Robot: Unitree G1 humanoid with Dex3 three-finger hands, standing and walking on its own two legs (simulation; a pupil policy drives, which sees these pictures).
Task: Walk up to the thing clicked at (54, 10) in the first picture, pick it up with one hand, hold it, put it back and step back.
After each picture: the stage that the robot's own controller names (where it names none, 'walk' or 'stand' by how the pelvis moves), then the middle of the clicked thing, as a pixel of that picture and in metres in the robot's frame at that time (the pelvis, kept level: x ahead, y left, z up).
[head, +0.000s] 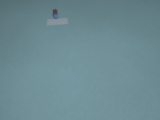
stand; (55, 14) +1.93 +0.50 -0.72
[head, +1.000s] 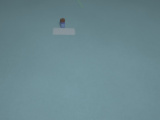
walk; (62, 23) +1.79 +0.30 -0.69
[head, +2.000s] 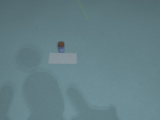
walk; (61, 47) +1.17 +0.26 -0.71
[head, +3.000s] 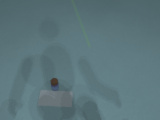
walk; (54, 84) +0.75 +0.26 -0.72
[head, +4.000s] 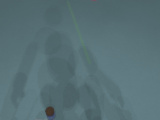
walk; (50, 113) +0.49 +0.24 -0.71
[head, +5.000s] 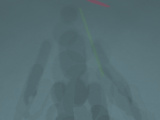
stand; out of the picture +0.36 +0.21 -0.70
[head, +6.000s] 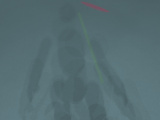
stand; out of the picture +0.31 +0.21 -0.72
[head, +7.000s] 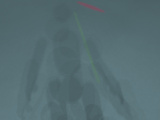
stand; out of the picture +0.32 +0.21 -0.73
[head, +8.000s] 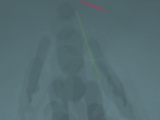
stand; out of the picture +0.31 +0.22 -0.73
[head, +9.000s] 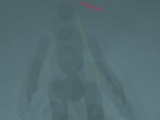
stand; out of the picture +0.31 +0.22 -0.73
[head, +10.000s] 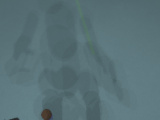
go down; (47, 115) +0.34 +0.22 -0.64
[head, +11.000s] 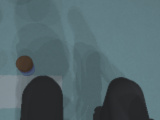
go down; (26, 66) +0.39 +0.25 -0.30
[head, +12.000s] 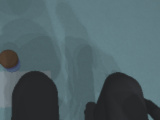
close in; (10, 61) +0.39 +0.26 -0.27
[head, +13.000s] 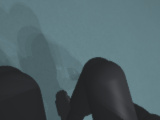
close; out of the picture +0.38 +0.28 -0.22
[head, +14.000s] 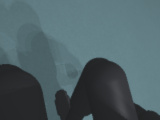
close; out of the picture +0.37 +0.29 -0.22
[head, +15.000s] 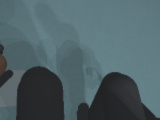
lift; out of the picture +0.32 +0.28 -0.13
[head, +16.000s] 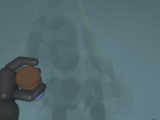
lift; (31, 84) +0.32 +0.19 +0.03
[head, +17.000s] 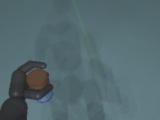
hold; (40, 86) +0.32 +0.17 +0.01
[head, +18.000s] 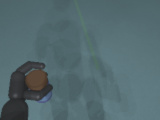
hold; (40, 87) +0.32 +0.18 +0.00
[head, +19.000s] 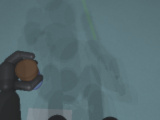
crouch; (30, 75) +0.36 +0.20 -0.05
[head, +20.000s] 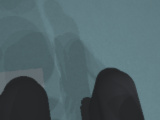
lower; out of the picture +0.44 +0.29 -0.14
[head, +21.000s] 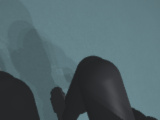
lower; out of the picture +0.41 +0.31 -0.22
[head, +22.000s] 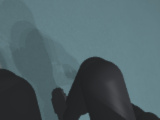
lower; out of the picture +0.41 +0.31 -0.22
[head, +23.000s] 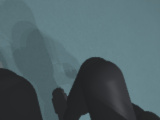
lower; out of the picture +0.40 +0.31 -0.22
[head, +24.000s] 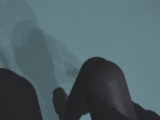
lower; out of the picture +0.40 +0.31 -0.22
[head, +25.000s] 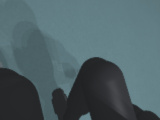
open; out of the picture +0.39 +0.29 -0.23
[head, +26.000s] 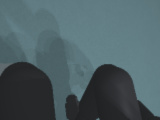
stand; out of the picture +0.40 +0.27 -0.24
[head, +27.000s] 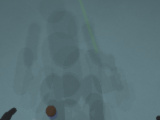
stand; (51, 112) +0.36 +0.20 -0.60
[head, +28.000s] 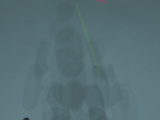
stand; out of the picture +0.35 +0.20 -0.66
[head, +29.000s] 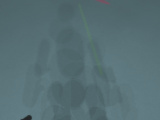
stand; out of the picture +0.36 +0.20 -0.67
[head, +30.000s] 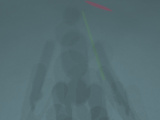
walk; out of the picture +0.37 +0.20 -0.72
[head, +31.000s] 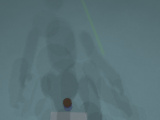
walk; (67, 104) +0.48 +0.16 -0.71
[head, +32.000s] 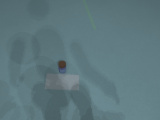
walk; (62, 67) +0.78 +0.15 -0.70
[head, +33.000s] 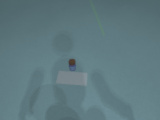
stand; (72, 65) +0.97 +0.19 -0.70
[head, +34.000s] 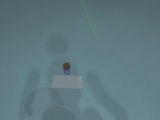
stand; (66, 68) +0.97 +0.22 -0.73
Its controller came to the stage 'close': yes
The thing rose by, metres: 0.72
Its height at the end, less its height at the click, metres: +0.00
